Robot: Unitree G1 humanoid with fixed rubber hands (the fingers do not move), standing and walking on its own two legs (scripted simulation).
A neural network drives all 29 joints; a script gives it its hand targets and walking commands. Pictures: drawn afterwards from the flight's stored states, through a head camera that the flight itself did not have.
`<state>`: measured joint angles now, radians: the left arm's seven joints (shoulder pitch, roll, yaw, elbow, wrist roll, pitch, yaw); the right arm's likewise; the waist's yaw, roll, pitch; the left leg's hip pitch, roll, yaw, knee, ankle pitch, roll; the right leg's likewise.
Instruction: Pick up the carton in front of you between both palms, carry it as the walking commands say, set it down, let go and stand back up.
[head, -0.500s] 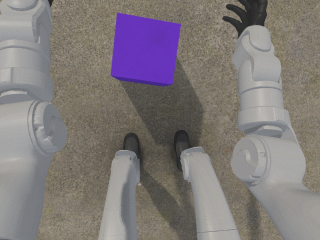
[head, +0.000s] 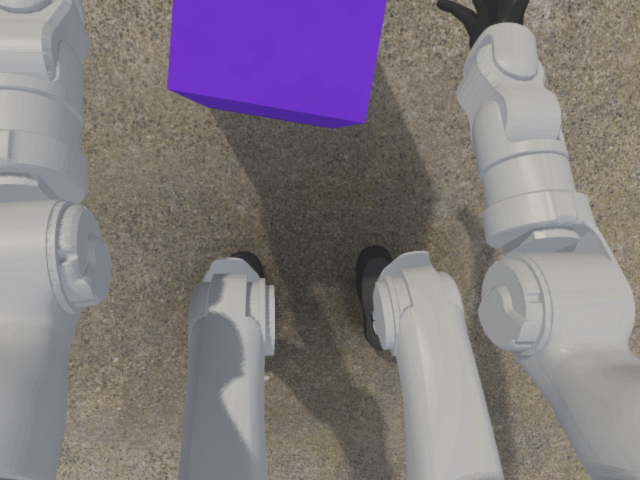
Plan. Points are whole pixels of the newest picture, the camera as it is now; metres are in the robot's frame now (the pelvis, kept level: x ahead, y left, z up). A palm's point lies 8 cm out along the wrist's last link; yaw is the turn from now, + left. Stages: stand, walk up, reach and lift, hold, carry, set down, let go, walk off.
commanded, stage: reach and lift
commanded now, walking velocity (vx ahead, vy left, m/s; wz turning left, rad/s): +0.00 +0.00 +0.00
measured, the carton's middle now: (280, 35) +0.55 +0.07 -0.35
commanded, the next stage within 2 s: none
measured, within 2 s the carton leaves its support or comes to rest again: leaves its support in 1.22 s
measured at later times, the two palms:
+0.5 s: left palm out of the picture +0.56 +0.23 -0.29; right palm (442, 52) +0.53 -0.13 -0.28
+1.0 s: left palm out of the picture +0.56 +0.21 -0.27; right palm (420, 49) +0.53 -0.09 -0.27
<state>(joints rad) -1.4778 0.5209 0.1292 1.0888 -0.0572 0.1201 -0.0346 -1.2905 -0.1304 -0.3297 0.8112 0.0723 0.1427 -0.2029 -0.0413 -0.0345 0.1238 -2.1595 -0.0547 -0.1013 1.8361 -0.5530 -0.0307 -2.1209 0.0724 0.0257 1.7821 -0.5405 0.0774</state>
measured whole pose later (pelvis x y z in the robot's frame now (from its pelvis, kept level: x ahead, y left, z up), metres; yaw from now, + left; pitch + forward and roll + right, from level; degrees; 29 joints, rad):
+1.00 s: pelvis -0.03 +0.01 -0.10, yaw +0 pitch +33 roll -6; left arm -1.78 0.51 0.00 1.28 -0.04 0.20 -0.05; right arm -1.59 -0.11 -0.46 1.00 -0.02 0.20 -0.17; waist -0.02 -0.05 0.51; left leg -2.22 -0.02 -0.07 2.24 -0.60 0.01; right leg -2.16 0.08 0.01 2.17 -0.59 0.10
